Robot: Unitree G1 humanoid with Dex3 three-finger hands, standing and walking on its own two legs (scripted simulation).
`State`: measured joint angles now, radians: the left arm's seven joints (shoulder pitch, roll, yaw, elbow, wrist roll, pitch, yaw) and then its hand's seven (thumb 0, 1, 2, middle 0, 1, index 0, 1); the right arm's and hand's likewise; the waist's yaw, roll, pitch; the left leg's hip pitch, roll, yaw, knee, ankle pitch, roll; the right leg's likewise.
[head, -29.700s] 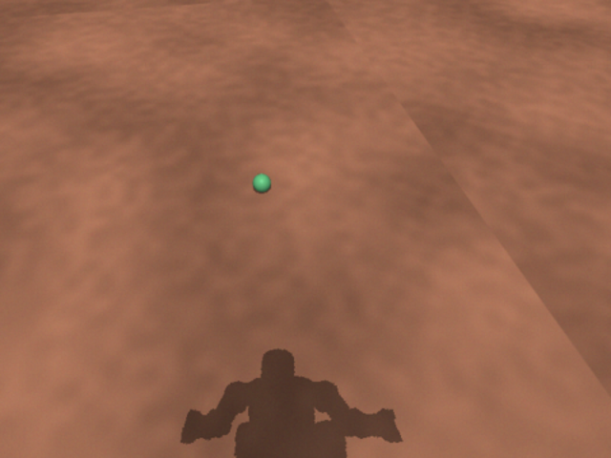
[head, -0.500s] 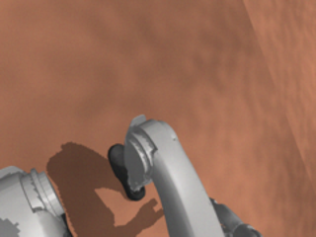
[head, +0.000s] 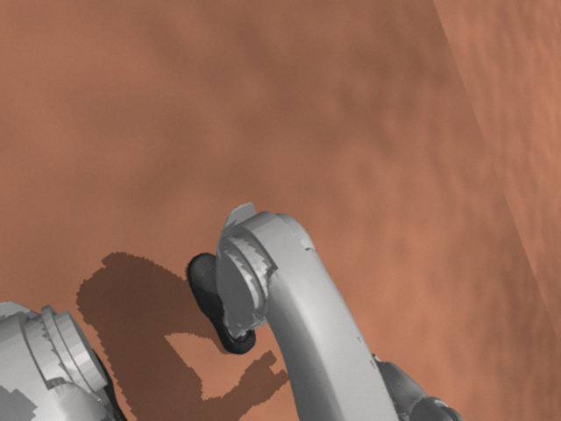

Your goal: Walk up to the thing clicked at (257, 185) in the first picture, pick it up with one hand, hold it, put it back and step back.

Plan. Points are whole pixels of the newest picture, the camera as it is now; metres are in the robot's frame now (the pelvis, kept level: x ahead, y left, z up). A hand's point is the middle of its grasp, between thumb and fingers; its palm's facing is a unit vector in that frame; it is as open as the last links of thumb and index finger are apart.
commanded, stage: rest palm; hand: left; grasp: from above
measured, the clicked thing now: out of the picture +0.51 +0.37 -0.27
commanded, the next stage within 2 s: close in 0.40 s
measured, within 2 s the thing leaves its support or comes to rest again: neither
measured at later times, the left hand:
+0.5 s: hand out of the picture +0.49 +0.36 -0.24, palm faces -0.42 -0.14 -0.90, open 13.6 cm
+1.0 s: hand out of the picture +0.49 +0.36 -0.24, palm faces -0.41 -0.14 -0.90, open 13.4 cm
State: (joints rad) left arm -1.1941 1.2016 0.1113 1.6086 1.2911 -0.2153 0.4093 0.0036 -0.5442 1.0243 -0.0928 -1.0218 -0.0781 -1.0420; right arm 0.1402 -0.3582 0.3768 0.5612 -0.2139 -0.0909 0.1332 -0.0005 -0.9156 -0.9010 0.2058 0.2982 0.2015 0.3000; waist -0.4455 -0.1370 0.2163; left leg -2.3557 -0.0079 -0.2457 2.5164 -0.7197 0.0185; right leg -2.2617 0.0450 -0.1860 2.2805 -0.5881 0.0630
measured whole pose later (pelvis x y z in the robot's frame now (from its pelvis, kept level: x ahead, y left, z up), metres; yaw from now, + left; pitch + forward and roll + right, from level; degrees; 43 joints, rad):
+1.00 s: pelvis +0.00 +0.00 +0.00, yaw -1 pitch +30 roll -17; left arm -1.20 1.21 0.09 1.61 1.29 -0.23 0.43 0.00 -0.41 0.91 -0.13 -1.03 -0.15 -1.02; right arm 0.12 -0.36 0.40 0.57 -0.22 -0.09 0.12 0.00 -0.90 -0.89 0.21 0.30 0.20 0.30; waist -0.45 -0.15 0.22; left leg -2.36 0.00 -0.25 2.52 -0.72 0.02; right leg -2.26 0.05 -0.20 2.28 -0.58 0.06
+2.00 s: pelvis +0.00 +0.00 +0.00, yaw -1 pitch +29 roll -18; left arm -1.18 1.21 0.09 1.59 1.28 -0.23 0.41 0.00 -0.07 0.69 -0.41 -0.87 -0.44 -0.84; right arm 0.12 -0.36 0.40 0.56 -0.22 -0.08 0.12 0.00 -0.90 -0.89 0.21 0.30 0.20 0.30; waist -0.44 -0.14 0.23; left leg -2.36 0.00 -0.25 2.52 -0.72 0.03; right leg -2.25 0.04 -0.20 2.27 -0.58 0.06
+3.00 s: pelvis -0.01 +0.00 +0.02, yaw +4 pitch +34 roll -14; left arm -1.12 0.99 0.06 1.29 1.23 -0.18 0.15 0.00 -0.08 0.57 -0.52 -0.78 -0.56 -0.74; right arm 0.17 -0.35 0.21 0.53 -0.13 0.03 0.12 0.00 -0.91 -0.89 0.21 0.30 0.20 0.30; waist -0.34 -0.03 0.06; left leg -2.34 -0.03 -0.18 2.41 -0.67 0.03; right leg -2.25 0.00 -0.14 2.22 -0.59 0.04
